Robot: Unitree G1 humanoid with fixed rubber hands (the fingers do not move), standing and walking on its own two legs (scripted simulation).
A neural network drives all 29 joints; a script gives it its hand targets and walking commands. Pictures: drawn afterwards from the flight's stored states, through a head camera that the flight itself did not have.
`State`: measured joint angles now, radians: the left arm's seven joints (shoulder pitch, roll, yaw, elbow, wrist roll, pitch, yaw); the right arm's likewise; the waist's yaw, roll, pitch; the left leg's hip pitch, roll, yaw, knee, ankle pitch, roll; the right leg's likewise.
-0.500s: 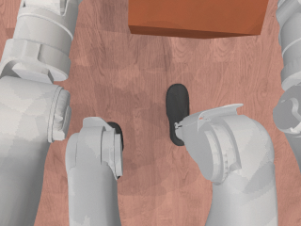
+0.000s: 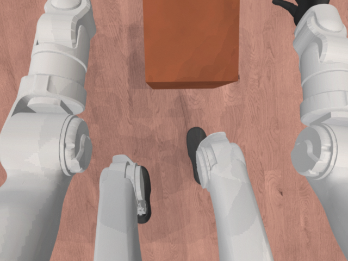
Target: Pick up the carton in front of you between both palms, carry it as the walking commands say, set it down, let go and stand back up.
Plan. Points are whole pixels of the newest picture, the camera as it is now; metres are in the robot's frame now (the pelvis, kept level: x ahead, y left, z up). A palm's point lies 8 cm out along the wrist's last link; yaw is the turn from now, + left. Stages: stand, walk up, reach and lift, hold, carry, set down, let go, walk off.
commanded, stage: set down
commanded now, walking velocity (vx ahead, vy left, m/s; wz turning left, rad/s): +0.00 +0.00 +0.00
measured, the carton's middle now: (186, 49) +0.53 -0.14 -0.35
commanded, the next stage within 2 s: let go in 0.50 s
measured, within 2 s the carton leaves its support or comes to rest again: neither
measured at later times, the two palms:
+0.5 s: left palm out of the picture +0.60 +0.05 +0.05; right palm out of the picture +0.49 -0.33 +0.04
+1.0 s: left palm out of the picture +0.46 +0.10 +0.15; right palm out of the picture +0.37 -0.32 +0.15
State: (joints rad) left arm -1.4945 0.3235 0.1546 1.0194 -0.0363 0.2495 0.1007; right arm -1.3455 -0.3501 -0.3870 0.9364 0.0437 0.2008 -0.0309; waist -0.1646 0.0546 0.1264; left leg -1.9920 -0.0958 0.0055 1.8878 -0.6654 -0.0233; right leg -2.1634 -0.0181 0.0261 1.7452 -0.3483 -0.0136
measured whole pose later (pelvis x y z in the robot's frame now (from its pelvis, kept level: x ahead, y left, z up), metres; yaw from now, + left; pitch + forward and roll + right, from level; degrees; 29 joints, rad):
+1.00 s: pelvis +0.07 -0.03 +0.25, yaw -3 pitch +28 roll +2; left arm -0.48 0.09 0.19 0.58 0.11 0.14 0.10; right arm -0.41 -0.28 -0.18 0.59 -0.03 0.10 0.14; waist -0.10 0.02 0.00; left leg -0.94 -0.03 -0.07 0.84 -0.39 -0.05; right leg -1.09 0.02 -0.02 0.78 -0.18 -0.05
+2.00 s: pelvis +0.14 +0.01 +0.30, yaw -5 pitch -1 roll -2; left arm 0.23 0.21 0.02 0.53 0.01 0.05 0.00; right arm 0.25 -0.26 -0.03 0.44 -0.02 0.13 0.01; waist 0.00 0.04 0.01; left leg -0.09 -0.02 -0.04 0.50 -0.40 0.02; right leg -0.25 0.03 0.02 0.47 -0.21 0.01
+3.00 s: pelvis +0.16 +0.00 +0.29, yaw -9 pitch +1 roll -1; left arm 0.33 0.19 -0.01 1.04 0.02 0.02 0.04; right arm 0.46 -0.21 0.03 0.91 -0.02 0.00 -0.06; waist 0.00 0.02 -0.02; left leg -0.07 -0.01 0.02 0.53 -0.46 0.02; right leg -0.31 0.06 0.08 0.61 -0.31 -0.01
